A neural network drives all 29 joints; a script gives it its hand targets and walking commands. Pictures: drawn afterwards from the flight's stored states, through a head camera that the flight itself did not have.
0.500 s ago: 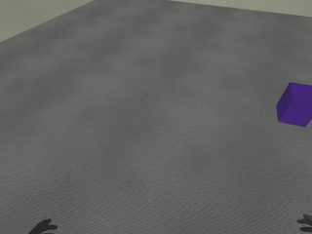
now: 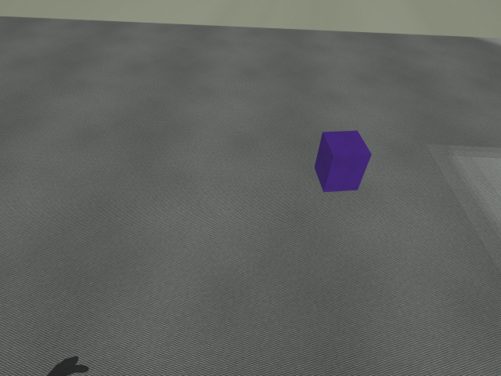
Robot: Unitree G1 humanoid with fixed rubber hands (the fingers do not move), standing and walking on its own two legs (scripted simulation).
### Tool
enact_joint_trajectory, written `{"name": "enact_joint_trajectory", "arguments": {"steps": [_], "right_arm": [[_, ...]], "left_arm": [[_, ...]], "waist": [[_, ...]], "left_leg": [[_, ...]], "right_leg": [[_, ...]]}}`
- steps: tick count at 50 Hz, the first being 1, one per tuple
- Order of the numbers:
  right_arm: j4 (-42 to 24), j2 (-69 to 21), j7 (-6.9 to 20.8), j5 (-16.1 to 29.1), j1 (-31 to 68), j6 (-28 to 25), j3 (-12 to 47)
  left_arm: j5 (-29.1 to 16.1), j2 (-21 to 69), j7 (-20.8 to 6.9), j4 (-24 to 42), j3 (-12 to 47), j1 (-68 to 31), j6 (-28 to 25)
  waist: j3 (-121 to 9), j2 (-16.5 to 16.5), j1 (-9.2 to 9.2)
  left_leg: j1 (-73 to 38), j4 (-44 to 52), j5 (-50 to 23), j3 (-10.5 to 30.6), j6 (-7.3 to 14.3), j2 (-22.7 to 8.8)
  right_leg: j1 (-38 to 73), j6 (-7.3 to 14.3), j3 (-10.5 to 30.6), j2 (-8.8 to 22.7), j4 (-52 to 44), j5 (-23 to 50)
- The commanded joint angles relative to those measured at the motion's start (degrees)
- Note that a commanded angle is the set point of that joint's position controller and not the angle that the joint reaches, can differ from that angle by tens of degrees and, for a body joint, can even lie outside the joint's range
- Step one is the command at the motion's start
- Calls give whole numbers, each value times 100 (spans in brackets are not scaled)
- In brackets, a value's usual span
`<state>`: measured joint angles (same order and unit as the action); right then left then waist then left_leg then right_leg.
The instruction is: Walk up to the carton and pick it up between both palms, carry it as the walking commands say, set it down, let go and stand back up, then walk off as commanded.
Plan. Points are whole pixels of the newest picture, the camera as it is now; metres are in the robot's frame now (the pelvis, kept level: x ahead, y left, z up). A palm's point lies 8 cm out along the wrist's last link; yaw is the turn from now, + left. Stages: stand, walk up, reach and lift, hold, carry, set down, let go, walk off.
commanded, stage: walk up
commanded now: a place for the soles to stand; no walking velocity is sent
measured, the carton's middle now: (340, 161) +1.33 -0.53 -0.64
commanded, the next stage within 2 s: none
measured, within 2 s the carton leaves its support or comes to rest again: neither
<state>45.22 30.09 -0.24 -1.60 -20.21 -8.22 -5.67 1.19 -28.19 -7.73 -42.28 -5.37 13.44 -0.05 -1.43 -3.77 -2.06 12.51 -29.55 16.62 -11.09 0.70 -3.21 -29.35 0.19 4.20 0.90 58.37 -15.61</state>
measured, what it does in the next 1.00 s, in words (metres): walks ahead, turning right: right foot, then left foot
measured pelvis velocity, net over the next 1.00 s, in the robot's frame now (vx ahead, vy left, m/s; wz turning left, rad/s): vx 0.43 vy -0.16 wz -0.37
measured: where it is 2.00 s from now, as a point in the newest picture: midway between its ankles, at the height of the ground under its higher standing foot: (320, 260)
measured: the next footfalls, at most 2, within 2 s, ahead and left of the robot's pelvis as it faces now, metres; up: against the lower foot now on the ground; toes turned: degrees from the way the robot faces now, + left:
right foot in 0.20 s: +0.23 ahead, -0.18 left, +0.00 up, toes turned -12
left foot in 0.52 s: +0.41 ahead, +0.03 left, +0.00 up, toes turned -8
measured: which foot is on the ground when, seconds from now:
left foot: down 0.00-0.24, up 0.26-0.50, down 0.52-0.86, up 0.88-1.00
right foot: up 0.00-0.18, down 0.20-0.52, up 0.54-0.84, down 0.86-1.00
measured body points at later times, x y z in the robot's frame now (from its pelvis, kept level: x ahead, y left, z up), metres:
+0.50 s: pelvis +0.23 -0.06 -0.01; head +0.25 -0.06 +0.44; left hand +0.41 +0.24 -0.10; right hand +0.24 -0.41 -0.09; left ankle +0.35 +0.04 -0.73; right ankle +0.19 -0.17 -0.73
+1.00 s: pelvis +0.43 -0.16 -0.01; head +0.44 -0.18 +0.44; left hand +0.68 +0.10 -0.07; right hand +0.36 -0.51 -0.10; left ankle +0.46 +0.00 -0.68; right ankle +0.44 -0.28 -0.73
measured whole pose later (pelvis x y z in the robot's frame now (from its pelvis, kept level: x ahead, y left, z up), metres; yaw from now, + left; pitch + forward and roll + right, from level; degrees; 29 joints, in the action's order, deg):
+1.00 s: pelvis +0.43 -0.16 -0.01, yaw -21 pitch -1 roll +0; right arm 42.8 28.5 1.3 -0.3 -20.7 -5.6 -3.1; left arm -0.1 -27.3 -3.6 -39.9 -5.5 12.6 -4.5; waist 3.3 1.1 -0.7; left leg 24.8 -60.7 22.8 -1.0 1.8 -6.8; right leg -20.8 2.7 -3.5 0.0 34.9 -13.4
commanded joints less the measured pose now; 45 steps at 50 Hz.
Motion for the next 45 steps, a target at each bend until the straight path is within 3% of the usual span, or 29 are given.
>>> {"name": "enact_joint_trajectory", "arguments": {"steps": [1, 4, 6, 8, 9, 10, 11, 12, 13, 14, 15, 17, 18, 20, 22, 25, 26, 27, 28, 29, 30, 32, 34, 37, 40, 42, 43, 44, 45], "right_arm": [[-288, 1252, 8, -92, -119, -89, -334], [-292, 1411, 39, -59, -467, -71, -377], [-319, 1472, 43, -27, -440, -6, -377], [-349, 1501, 38, -6, -338, 78, -377], [-373, 1485, 28, 19, -260, 113, -367], [-393, 1380, 18, 39, -195, 150, -324], [-447, 1089, 1, 32, -231, 188, -210], [-744, 702, 16, 145, -203, 140, -45], [-752, 929, 6, 264, -278, 96, -35], [-707, 1119, 7, 272, -71, 91, -75], [-668, 1127, 30, 204, -106, 71, -92], [-443, 999, 65, 90, -558, 101, -86], [-365, 924, 122, 47, -716, 132, -84], [-414, 811, 175, 47, -556, 152, -79], [-443, 697, 218, 29, -318, 121, -70], [-263, 820, 244, -16, -717, 15, -222], [-138, 1007, 188, -34, -1204, -24, -316], [-116, 1535, 108, -92, -1836, -86, -467], [-348, 1851, 58, 16, -1441, -86, -519], [-514, 1704, 57, 155, -761, -71, -482], [-565, 1479, 59, 139, -440, -62, -396], [-566, 1185, 53, 70, -241, -35, -278], [-582, 1225, 112, -28, -281, -46, -280], [-643, 1279, 167, 3, -293, -63, -298], [-667, 1318, 194, 64, -193, 22, -282], [-675, 1220, 182, 99, -113, 97, -228], [-672, 997, 157, 91, -192, 123, -133], [-817, 654, 148, 158, -211, 113, 4], [-946, 656, 115, 215, -126, 123, 53]], "left_arm": [[-47, -783, -96, 489, -236, -729, -114], [-19, -585, -145, 599, -140, -1383, -129], [-21, -514, -168, 594, -105, -1593, -126], [-43, -520, -150, 521, -120, -1516, -108], [-50, -582, -116, 454, -154, -1314, -101], [-49, -695, -55, 299, -218, -792, -111], [-40, -1027, 61, 73, -372, 187, -144], [-24, -1718, 210, 120, -637, 986, -165], [-166, -1885, 302, 323, -624, 627, -162], [-225, -1613, 366, 432, -586, 399, -150], [-259, -1353, 407, 512, -493, 239, -175], [-192, -1081, 424, 596, -410, -221, -249], [-161, -1064, 400, 650, -388, -241, -285], [-91, -1116, 348, 709, -345, -119, -349], [-75, -1152, 301, 752, -297, -159, -382], [-45, -990, 268, 816, -165, -472, -355], [-14, -743, 282, 855, -58, -515, -359], [-72, -322, 323, 937, 51, -520, -409], [-103, -617, 404, 862, -3, -239, -406], [-70, -1015, 425, 696, -67, -48, -402], [-92, -1098, 397, 528, -112, 43, -417], [-88, -1004, 326, 346, -167, 234, -425], [-107, -778, 202, 312, -172, 190, -378], [-74, -590, 103, 364, -141, -218, -372], [-56, -551, 84, 341, -158, -345, -386], [-41, -641, 133, 223, -222, -30, -400], [-39, -849, 206, 82, -330, 538, -417], [-13, -1381, 319, 45, -520, 1314, -442], [-87, -1807, 396, 219, -576, 1320, -473]], "waist": [[760, 1139, -168], [580, 1088, -383], [475, 1176, -380], [356, 1307, -246], [226, 1244, -75], [-55, 917, 254], [-534, 153, 766], [-963, -1248, 1276], [-1043, -902, 864], [-751, -144, 782], [-476, 144, 619], [-98, -113, 231], [-65, -278, 182], [73, -488, 242], [183, -604, 254], [256, -267, -159], [227, 296, -479], [58, 1667, -853], [92, 1396, -593], [260, 738, -270], [459, 668, -82], [667, 885, 47], [622, 1232, 24], [517, 1306, -46], [363, 1336, 16], [176, 979, 300], [-112, 339, 623], [-478, -927, 1106], [-629, -1168, 965]], "left_leg": [[-410, 1837, 45, 1093, 788, -1414], [-813, 1449, -1370, 507, 835, -1386], [-781, 1278, -1681, 211, 840, -1361], [-619, 1041, -1801, 84, 804, -1448], [-435, 651, -2255, -19, 772, -1480], [-84, -228, -2751, -240, 686, -1343], [670, -1848, -2652, -312, 541, -1048], [2710, -3894, -836, -255, 165, -333], [3275, -4550, 1009, 721, 101, -105], [3139, -4486, 822, 1136, 145, -512], [2926, -4041, 623, 1181, 92, -593], [2181, -2856, 609, 1006, -16, -673], [1879, -2508, 690, 817, -55, -522], [1620, -1871, 579, 660, -75, -378], [1059, -1307, -28, 574, -19, -272], [-768, -731, -503, 408, 98, 116], [-1653, -362, 153, 796, 237, -10], [-2092, 980, 2252, 3377, 638, -1600], [-1604, 1893, 3115, 5163, 1259, -2704], [-1159, 1772, 3114, 4715, 1465, -2618], [-802, 1615, 2524, 3877, 1480, -2306], [-251, 1486, 1181, 2442, 1289, -1806], [84, 1426, 60, 1519, 1259, -1584], [151, 1216, -461, 881, 1130, -1346], [126, 958, -672, 770, 992, -1347], [462, 199, -1007, 541, 805, -1259], [825, -974, -1463, 313, 656, -1045], [1994, -2943, -980, 79, 331, -479], [3088, -3719, 1178, 660, 223, 84]], "right_leg": [[-878, -101, -91, 507, -798, 232], [-558, 29, -532, 430, -1773, 223], [-87, 154, -900, 272, -2204, 300], [552, 281, -1107, 86, -2429, 272], [1122, 362, -1212, -47, -2576, 169], [2112, 479, -1291, -210, -2877, 234], [3493, 713, -1019, -307, -3056, -215], [4769, 1375, 1598, 1229, -3427, -1288], [4513, 1839, 2952, 2017, -3780, -490], [4114, 1875, 2339, 1964, -3640, 229], [3593, 1731, 1825, 1693, -3603, 816], [2388, 1352, 814, 1095, -3488, 1453], [1994, 1380, 627, 943, -3460, 1520], [1444, 1518, 808, 1033, -3684, 899], [846, 1428, 860, 1012, -3874, -108], [-644, 1112, 673, 646, -3260, -2102], [-1376, 937, 513, 372, -2278, -1980], [-2164, 536, -83, -493, 1, -1454], [-2366, 335, 332, -438, 1071, -1340], [-2113, 221, 596, -68, 1357, -873], [-1913, 138, 535, 164, 1203, -664], [-1415, 54, 304, 480, 264, -485], [-763, 4, -138, 450, -473, -421], [-78, 66, -599, 349, -1589, 13], [559, 176, -994, 80, -2215, 375], [1604, 275, -1178, -173, -2656, 471], [2554, 389, -1030, -291, -2824, 132], [3479, 865, 870, 764, -3548, -1213], [3649, 1488, 3324, 2089, -4275, -1549]]}}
